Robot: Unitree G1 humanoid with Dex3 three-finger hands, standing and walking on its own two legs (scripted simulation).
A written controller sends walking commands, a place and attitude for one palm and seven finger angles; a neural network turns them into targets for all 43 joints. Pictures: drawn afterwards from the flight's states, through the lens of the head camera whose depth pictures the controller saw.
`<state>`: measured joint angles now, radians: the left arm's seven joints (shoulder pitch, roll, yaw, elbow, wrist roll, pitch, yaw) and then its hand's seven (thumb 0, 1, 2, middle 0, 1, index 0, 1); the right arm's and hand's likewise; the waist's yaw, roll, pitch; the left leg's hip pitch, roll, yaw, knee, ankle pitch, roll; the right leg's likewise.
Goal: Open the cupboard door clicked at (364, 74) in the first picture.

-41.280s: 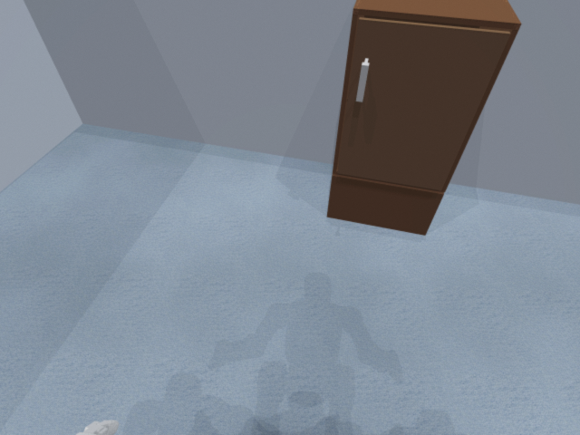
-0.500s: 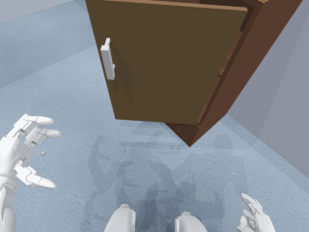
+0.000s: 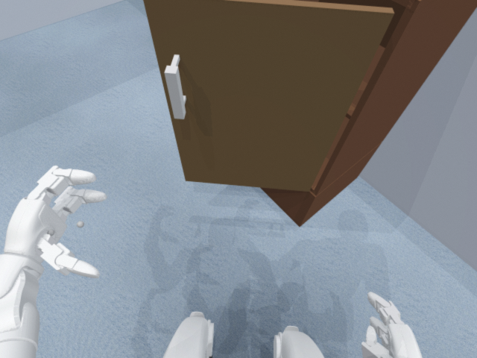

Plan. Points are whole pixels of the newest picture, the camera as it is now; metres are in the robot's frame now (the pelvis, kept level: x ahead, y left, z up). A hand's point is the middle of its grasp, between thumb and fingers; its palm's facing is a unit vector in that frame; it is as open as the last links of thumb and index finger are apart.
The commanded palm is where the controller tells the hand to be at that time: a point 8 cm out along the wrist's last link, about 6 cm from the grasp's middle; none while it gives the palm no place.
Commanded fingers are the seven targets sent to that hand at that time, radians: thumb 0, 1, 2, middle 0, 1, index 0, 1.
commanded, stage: move the hooked fingers beside the handle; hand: left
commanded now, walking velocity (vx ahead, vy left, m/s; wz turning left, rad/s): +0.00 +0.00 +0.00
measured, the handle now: (178, 87) +0.62 +0.17 +0.05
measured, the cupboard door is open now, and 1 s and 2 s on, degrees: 45 45 44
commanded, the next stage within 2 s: none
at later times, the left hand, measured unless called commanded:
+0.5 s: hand (117, 169) +0.41 +0.24 +0.04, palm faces -0.04 -1.00 -0.03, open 14.0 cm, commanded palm +0.39 +0.29 +0.05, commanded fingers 0.00 -0.50 0.30 -0.30 -1.20 -0.30 -1.20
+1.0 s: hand (137, 135) +0.48 +0.23 +0.04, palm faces -0.03 -1.00 -0.01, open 14.0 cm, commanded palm +0.48 +0.27 +0.04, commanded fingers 0.00 -0.50 0.30 -0.30 -1.20 -0.30 -1.20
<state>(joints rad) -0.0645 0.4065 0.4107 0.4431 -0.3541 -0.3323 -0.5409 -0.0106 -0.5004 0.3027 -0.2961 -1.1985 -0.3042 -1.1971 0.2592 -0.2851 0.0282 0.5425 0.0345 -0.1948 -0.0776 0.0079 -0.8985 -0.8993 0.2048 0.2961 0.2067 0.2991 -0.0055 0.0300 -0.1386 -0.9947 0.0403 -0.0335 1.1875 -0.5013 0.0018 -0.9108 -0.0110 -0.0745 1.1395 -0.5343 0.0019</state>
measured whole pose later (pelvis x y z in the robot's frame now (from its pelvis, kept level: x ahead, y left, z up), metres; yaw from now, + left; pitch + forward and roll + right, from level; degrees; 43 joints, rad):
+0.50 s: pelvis +0.00 +0.00 +0.00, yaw -1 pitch +21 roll -3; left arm -0.44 0.45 0.42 0.76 -0.24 -0.35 -0.45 -0.01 -0.50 0.30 -0.30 -1.20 -0.30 -1.20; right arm 0.31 -0.28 0.02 0.61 0.02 -0.11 -0.06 0.01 -0.90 -0.90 0.20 0.30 0.21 0.30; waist -0.07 0.02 -0.13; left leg -1.05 0.05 -0.01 1.19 -0.50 0.01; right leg -0.98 0.00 -0.05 1.15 -0.53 0.01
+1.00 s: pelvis +0.00 +0.00 -0.01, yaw -2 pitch +24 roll -3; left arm -0.78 0.56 0.47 1.09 -0.14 -0.39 -0.41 -0.01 -0.50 0.30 -0.30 -1.20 -0.30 -1.20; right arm 0.33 -0.28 0.03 0.63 0.01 -0.01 -0.04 0.00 -0.90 -0.90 0.20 0.30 0.21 0.30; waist -0.13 0.02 -0.13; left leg -1.15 0.06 -0.01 1.23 -0.51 0.01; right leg -1.08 0.01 -0.05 1.18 -0.53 0.01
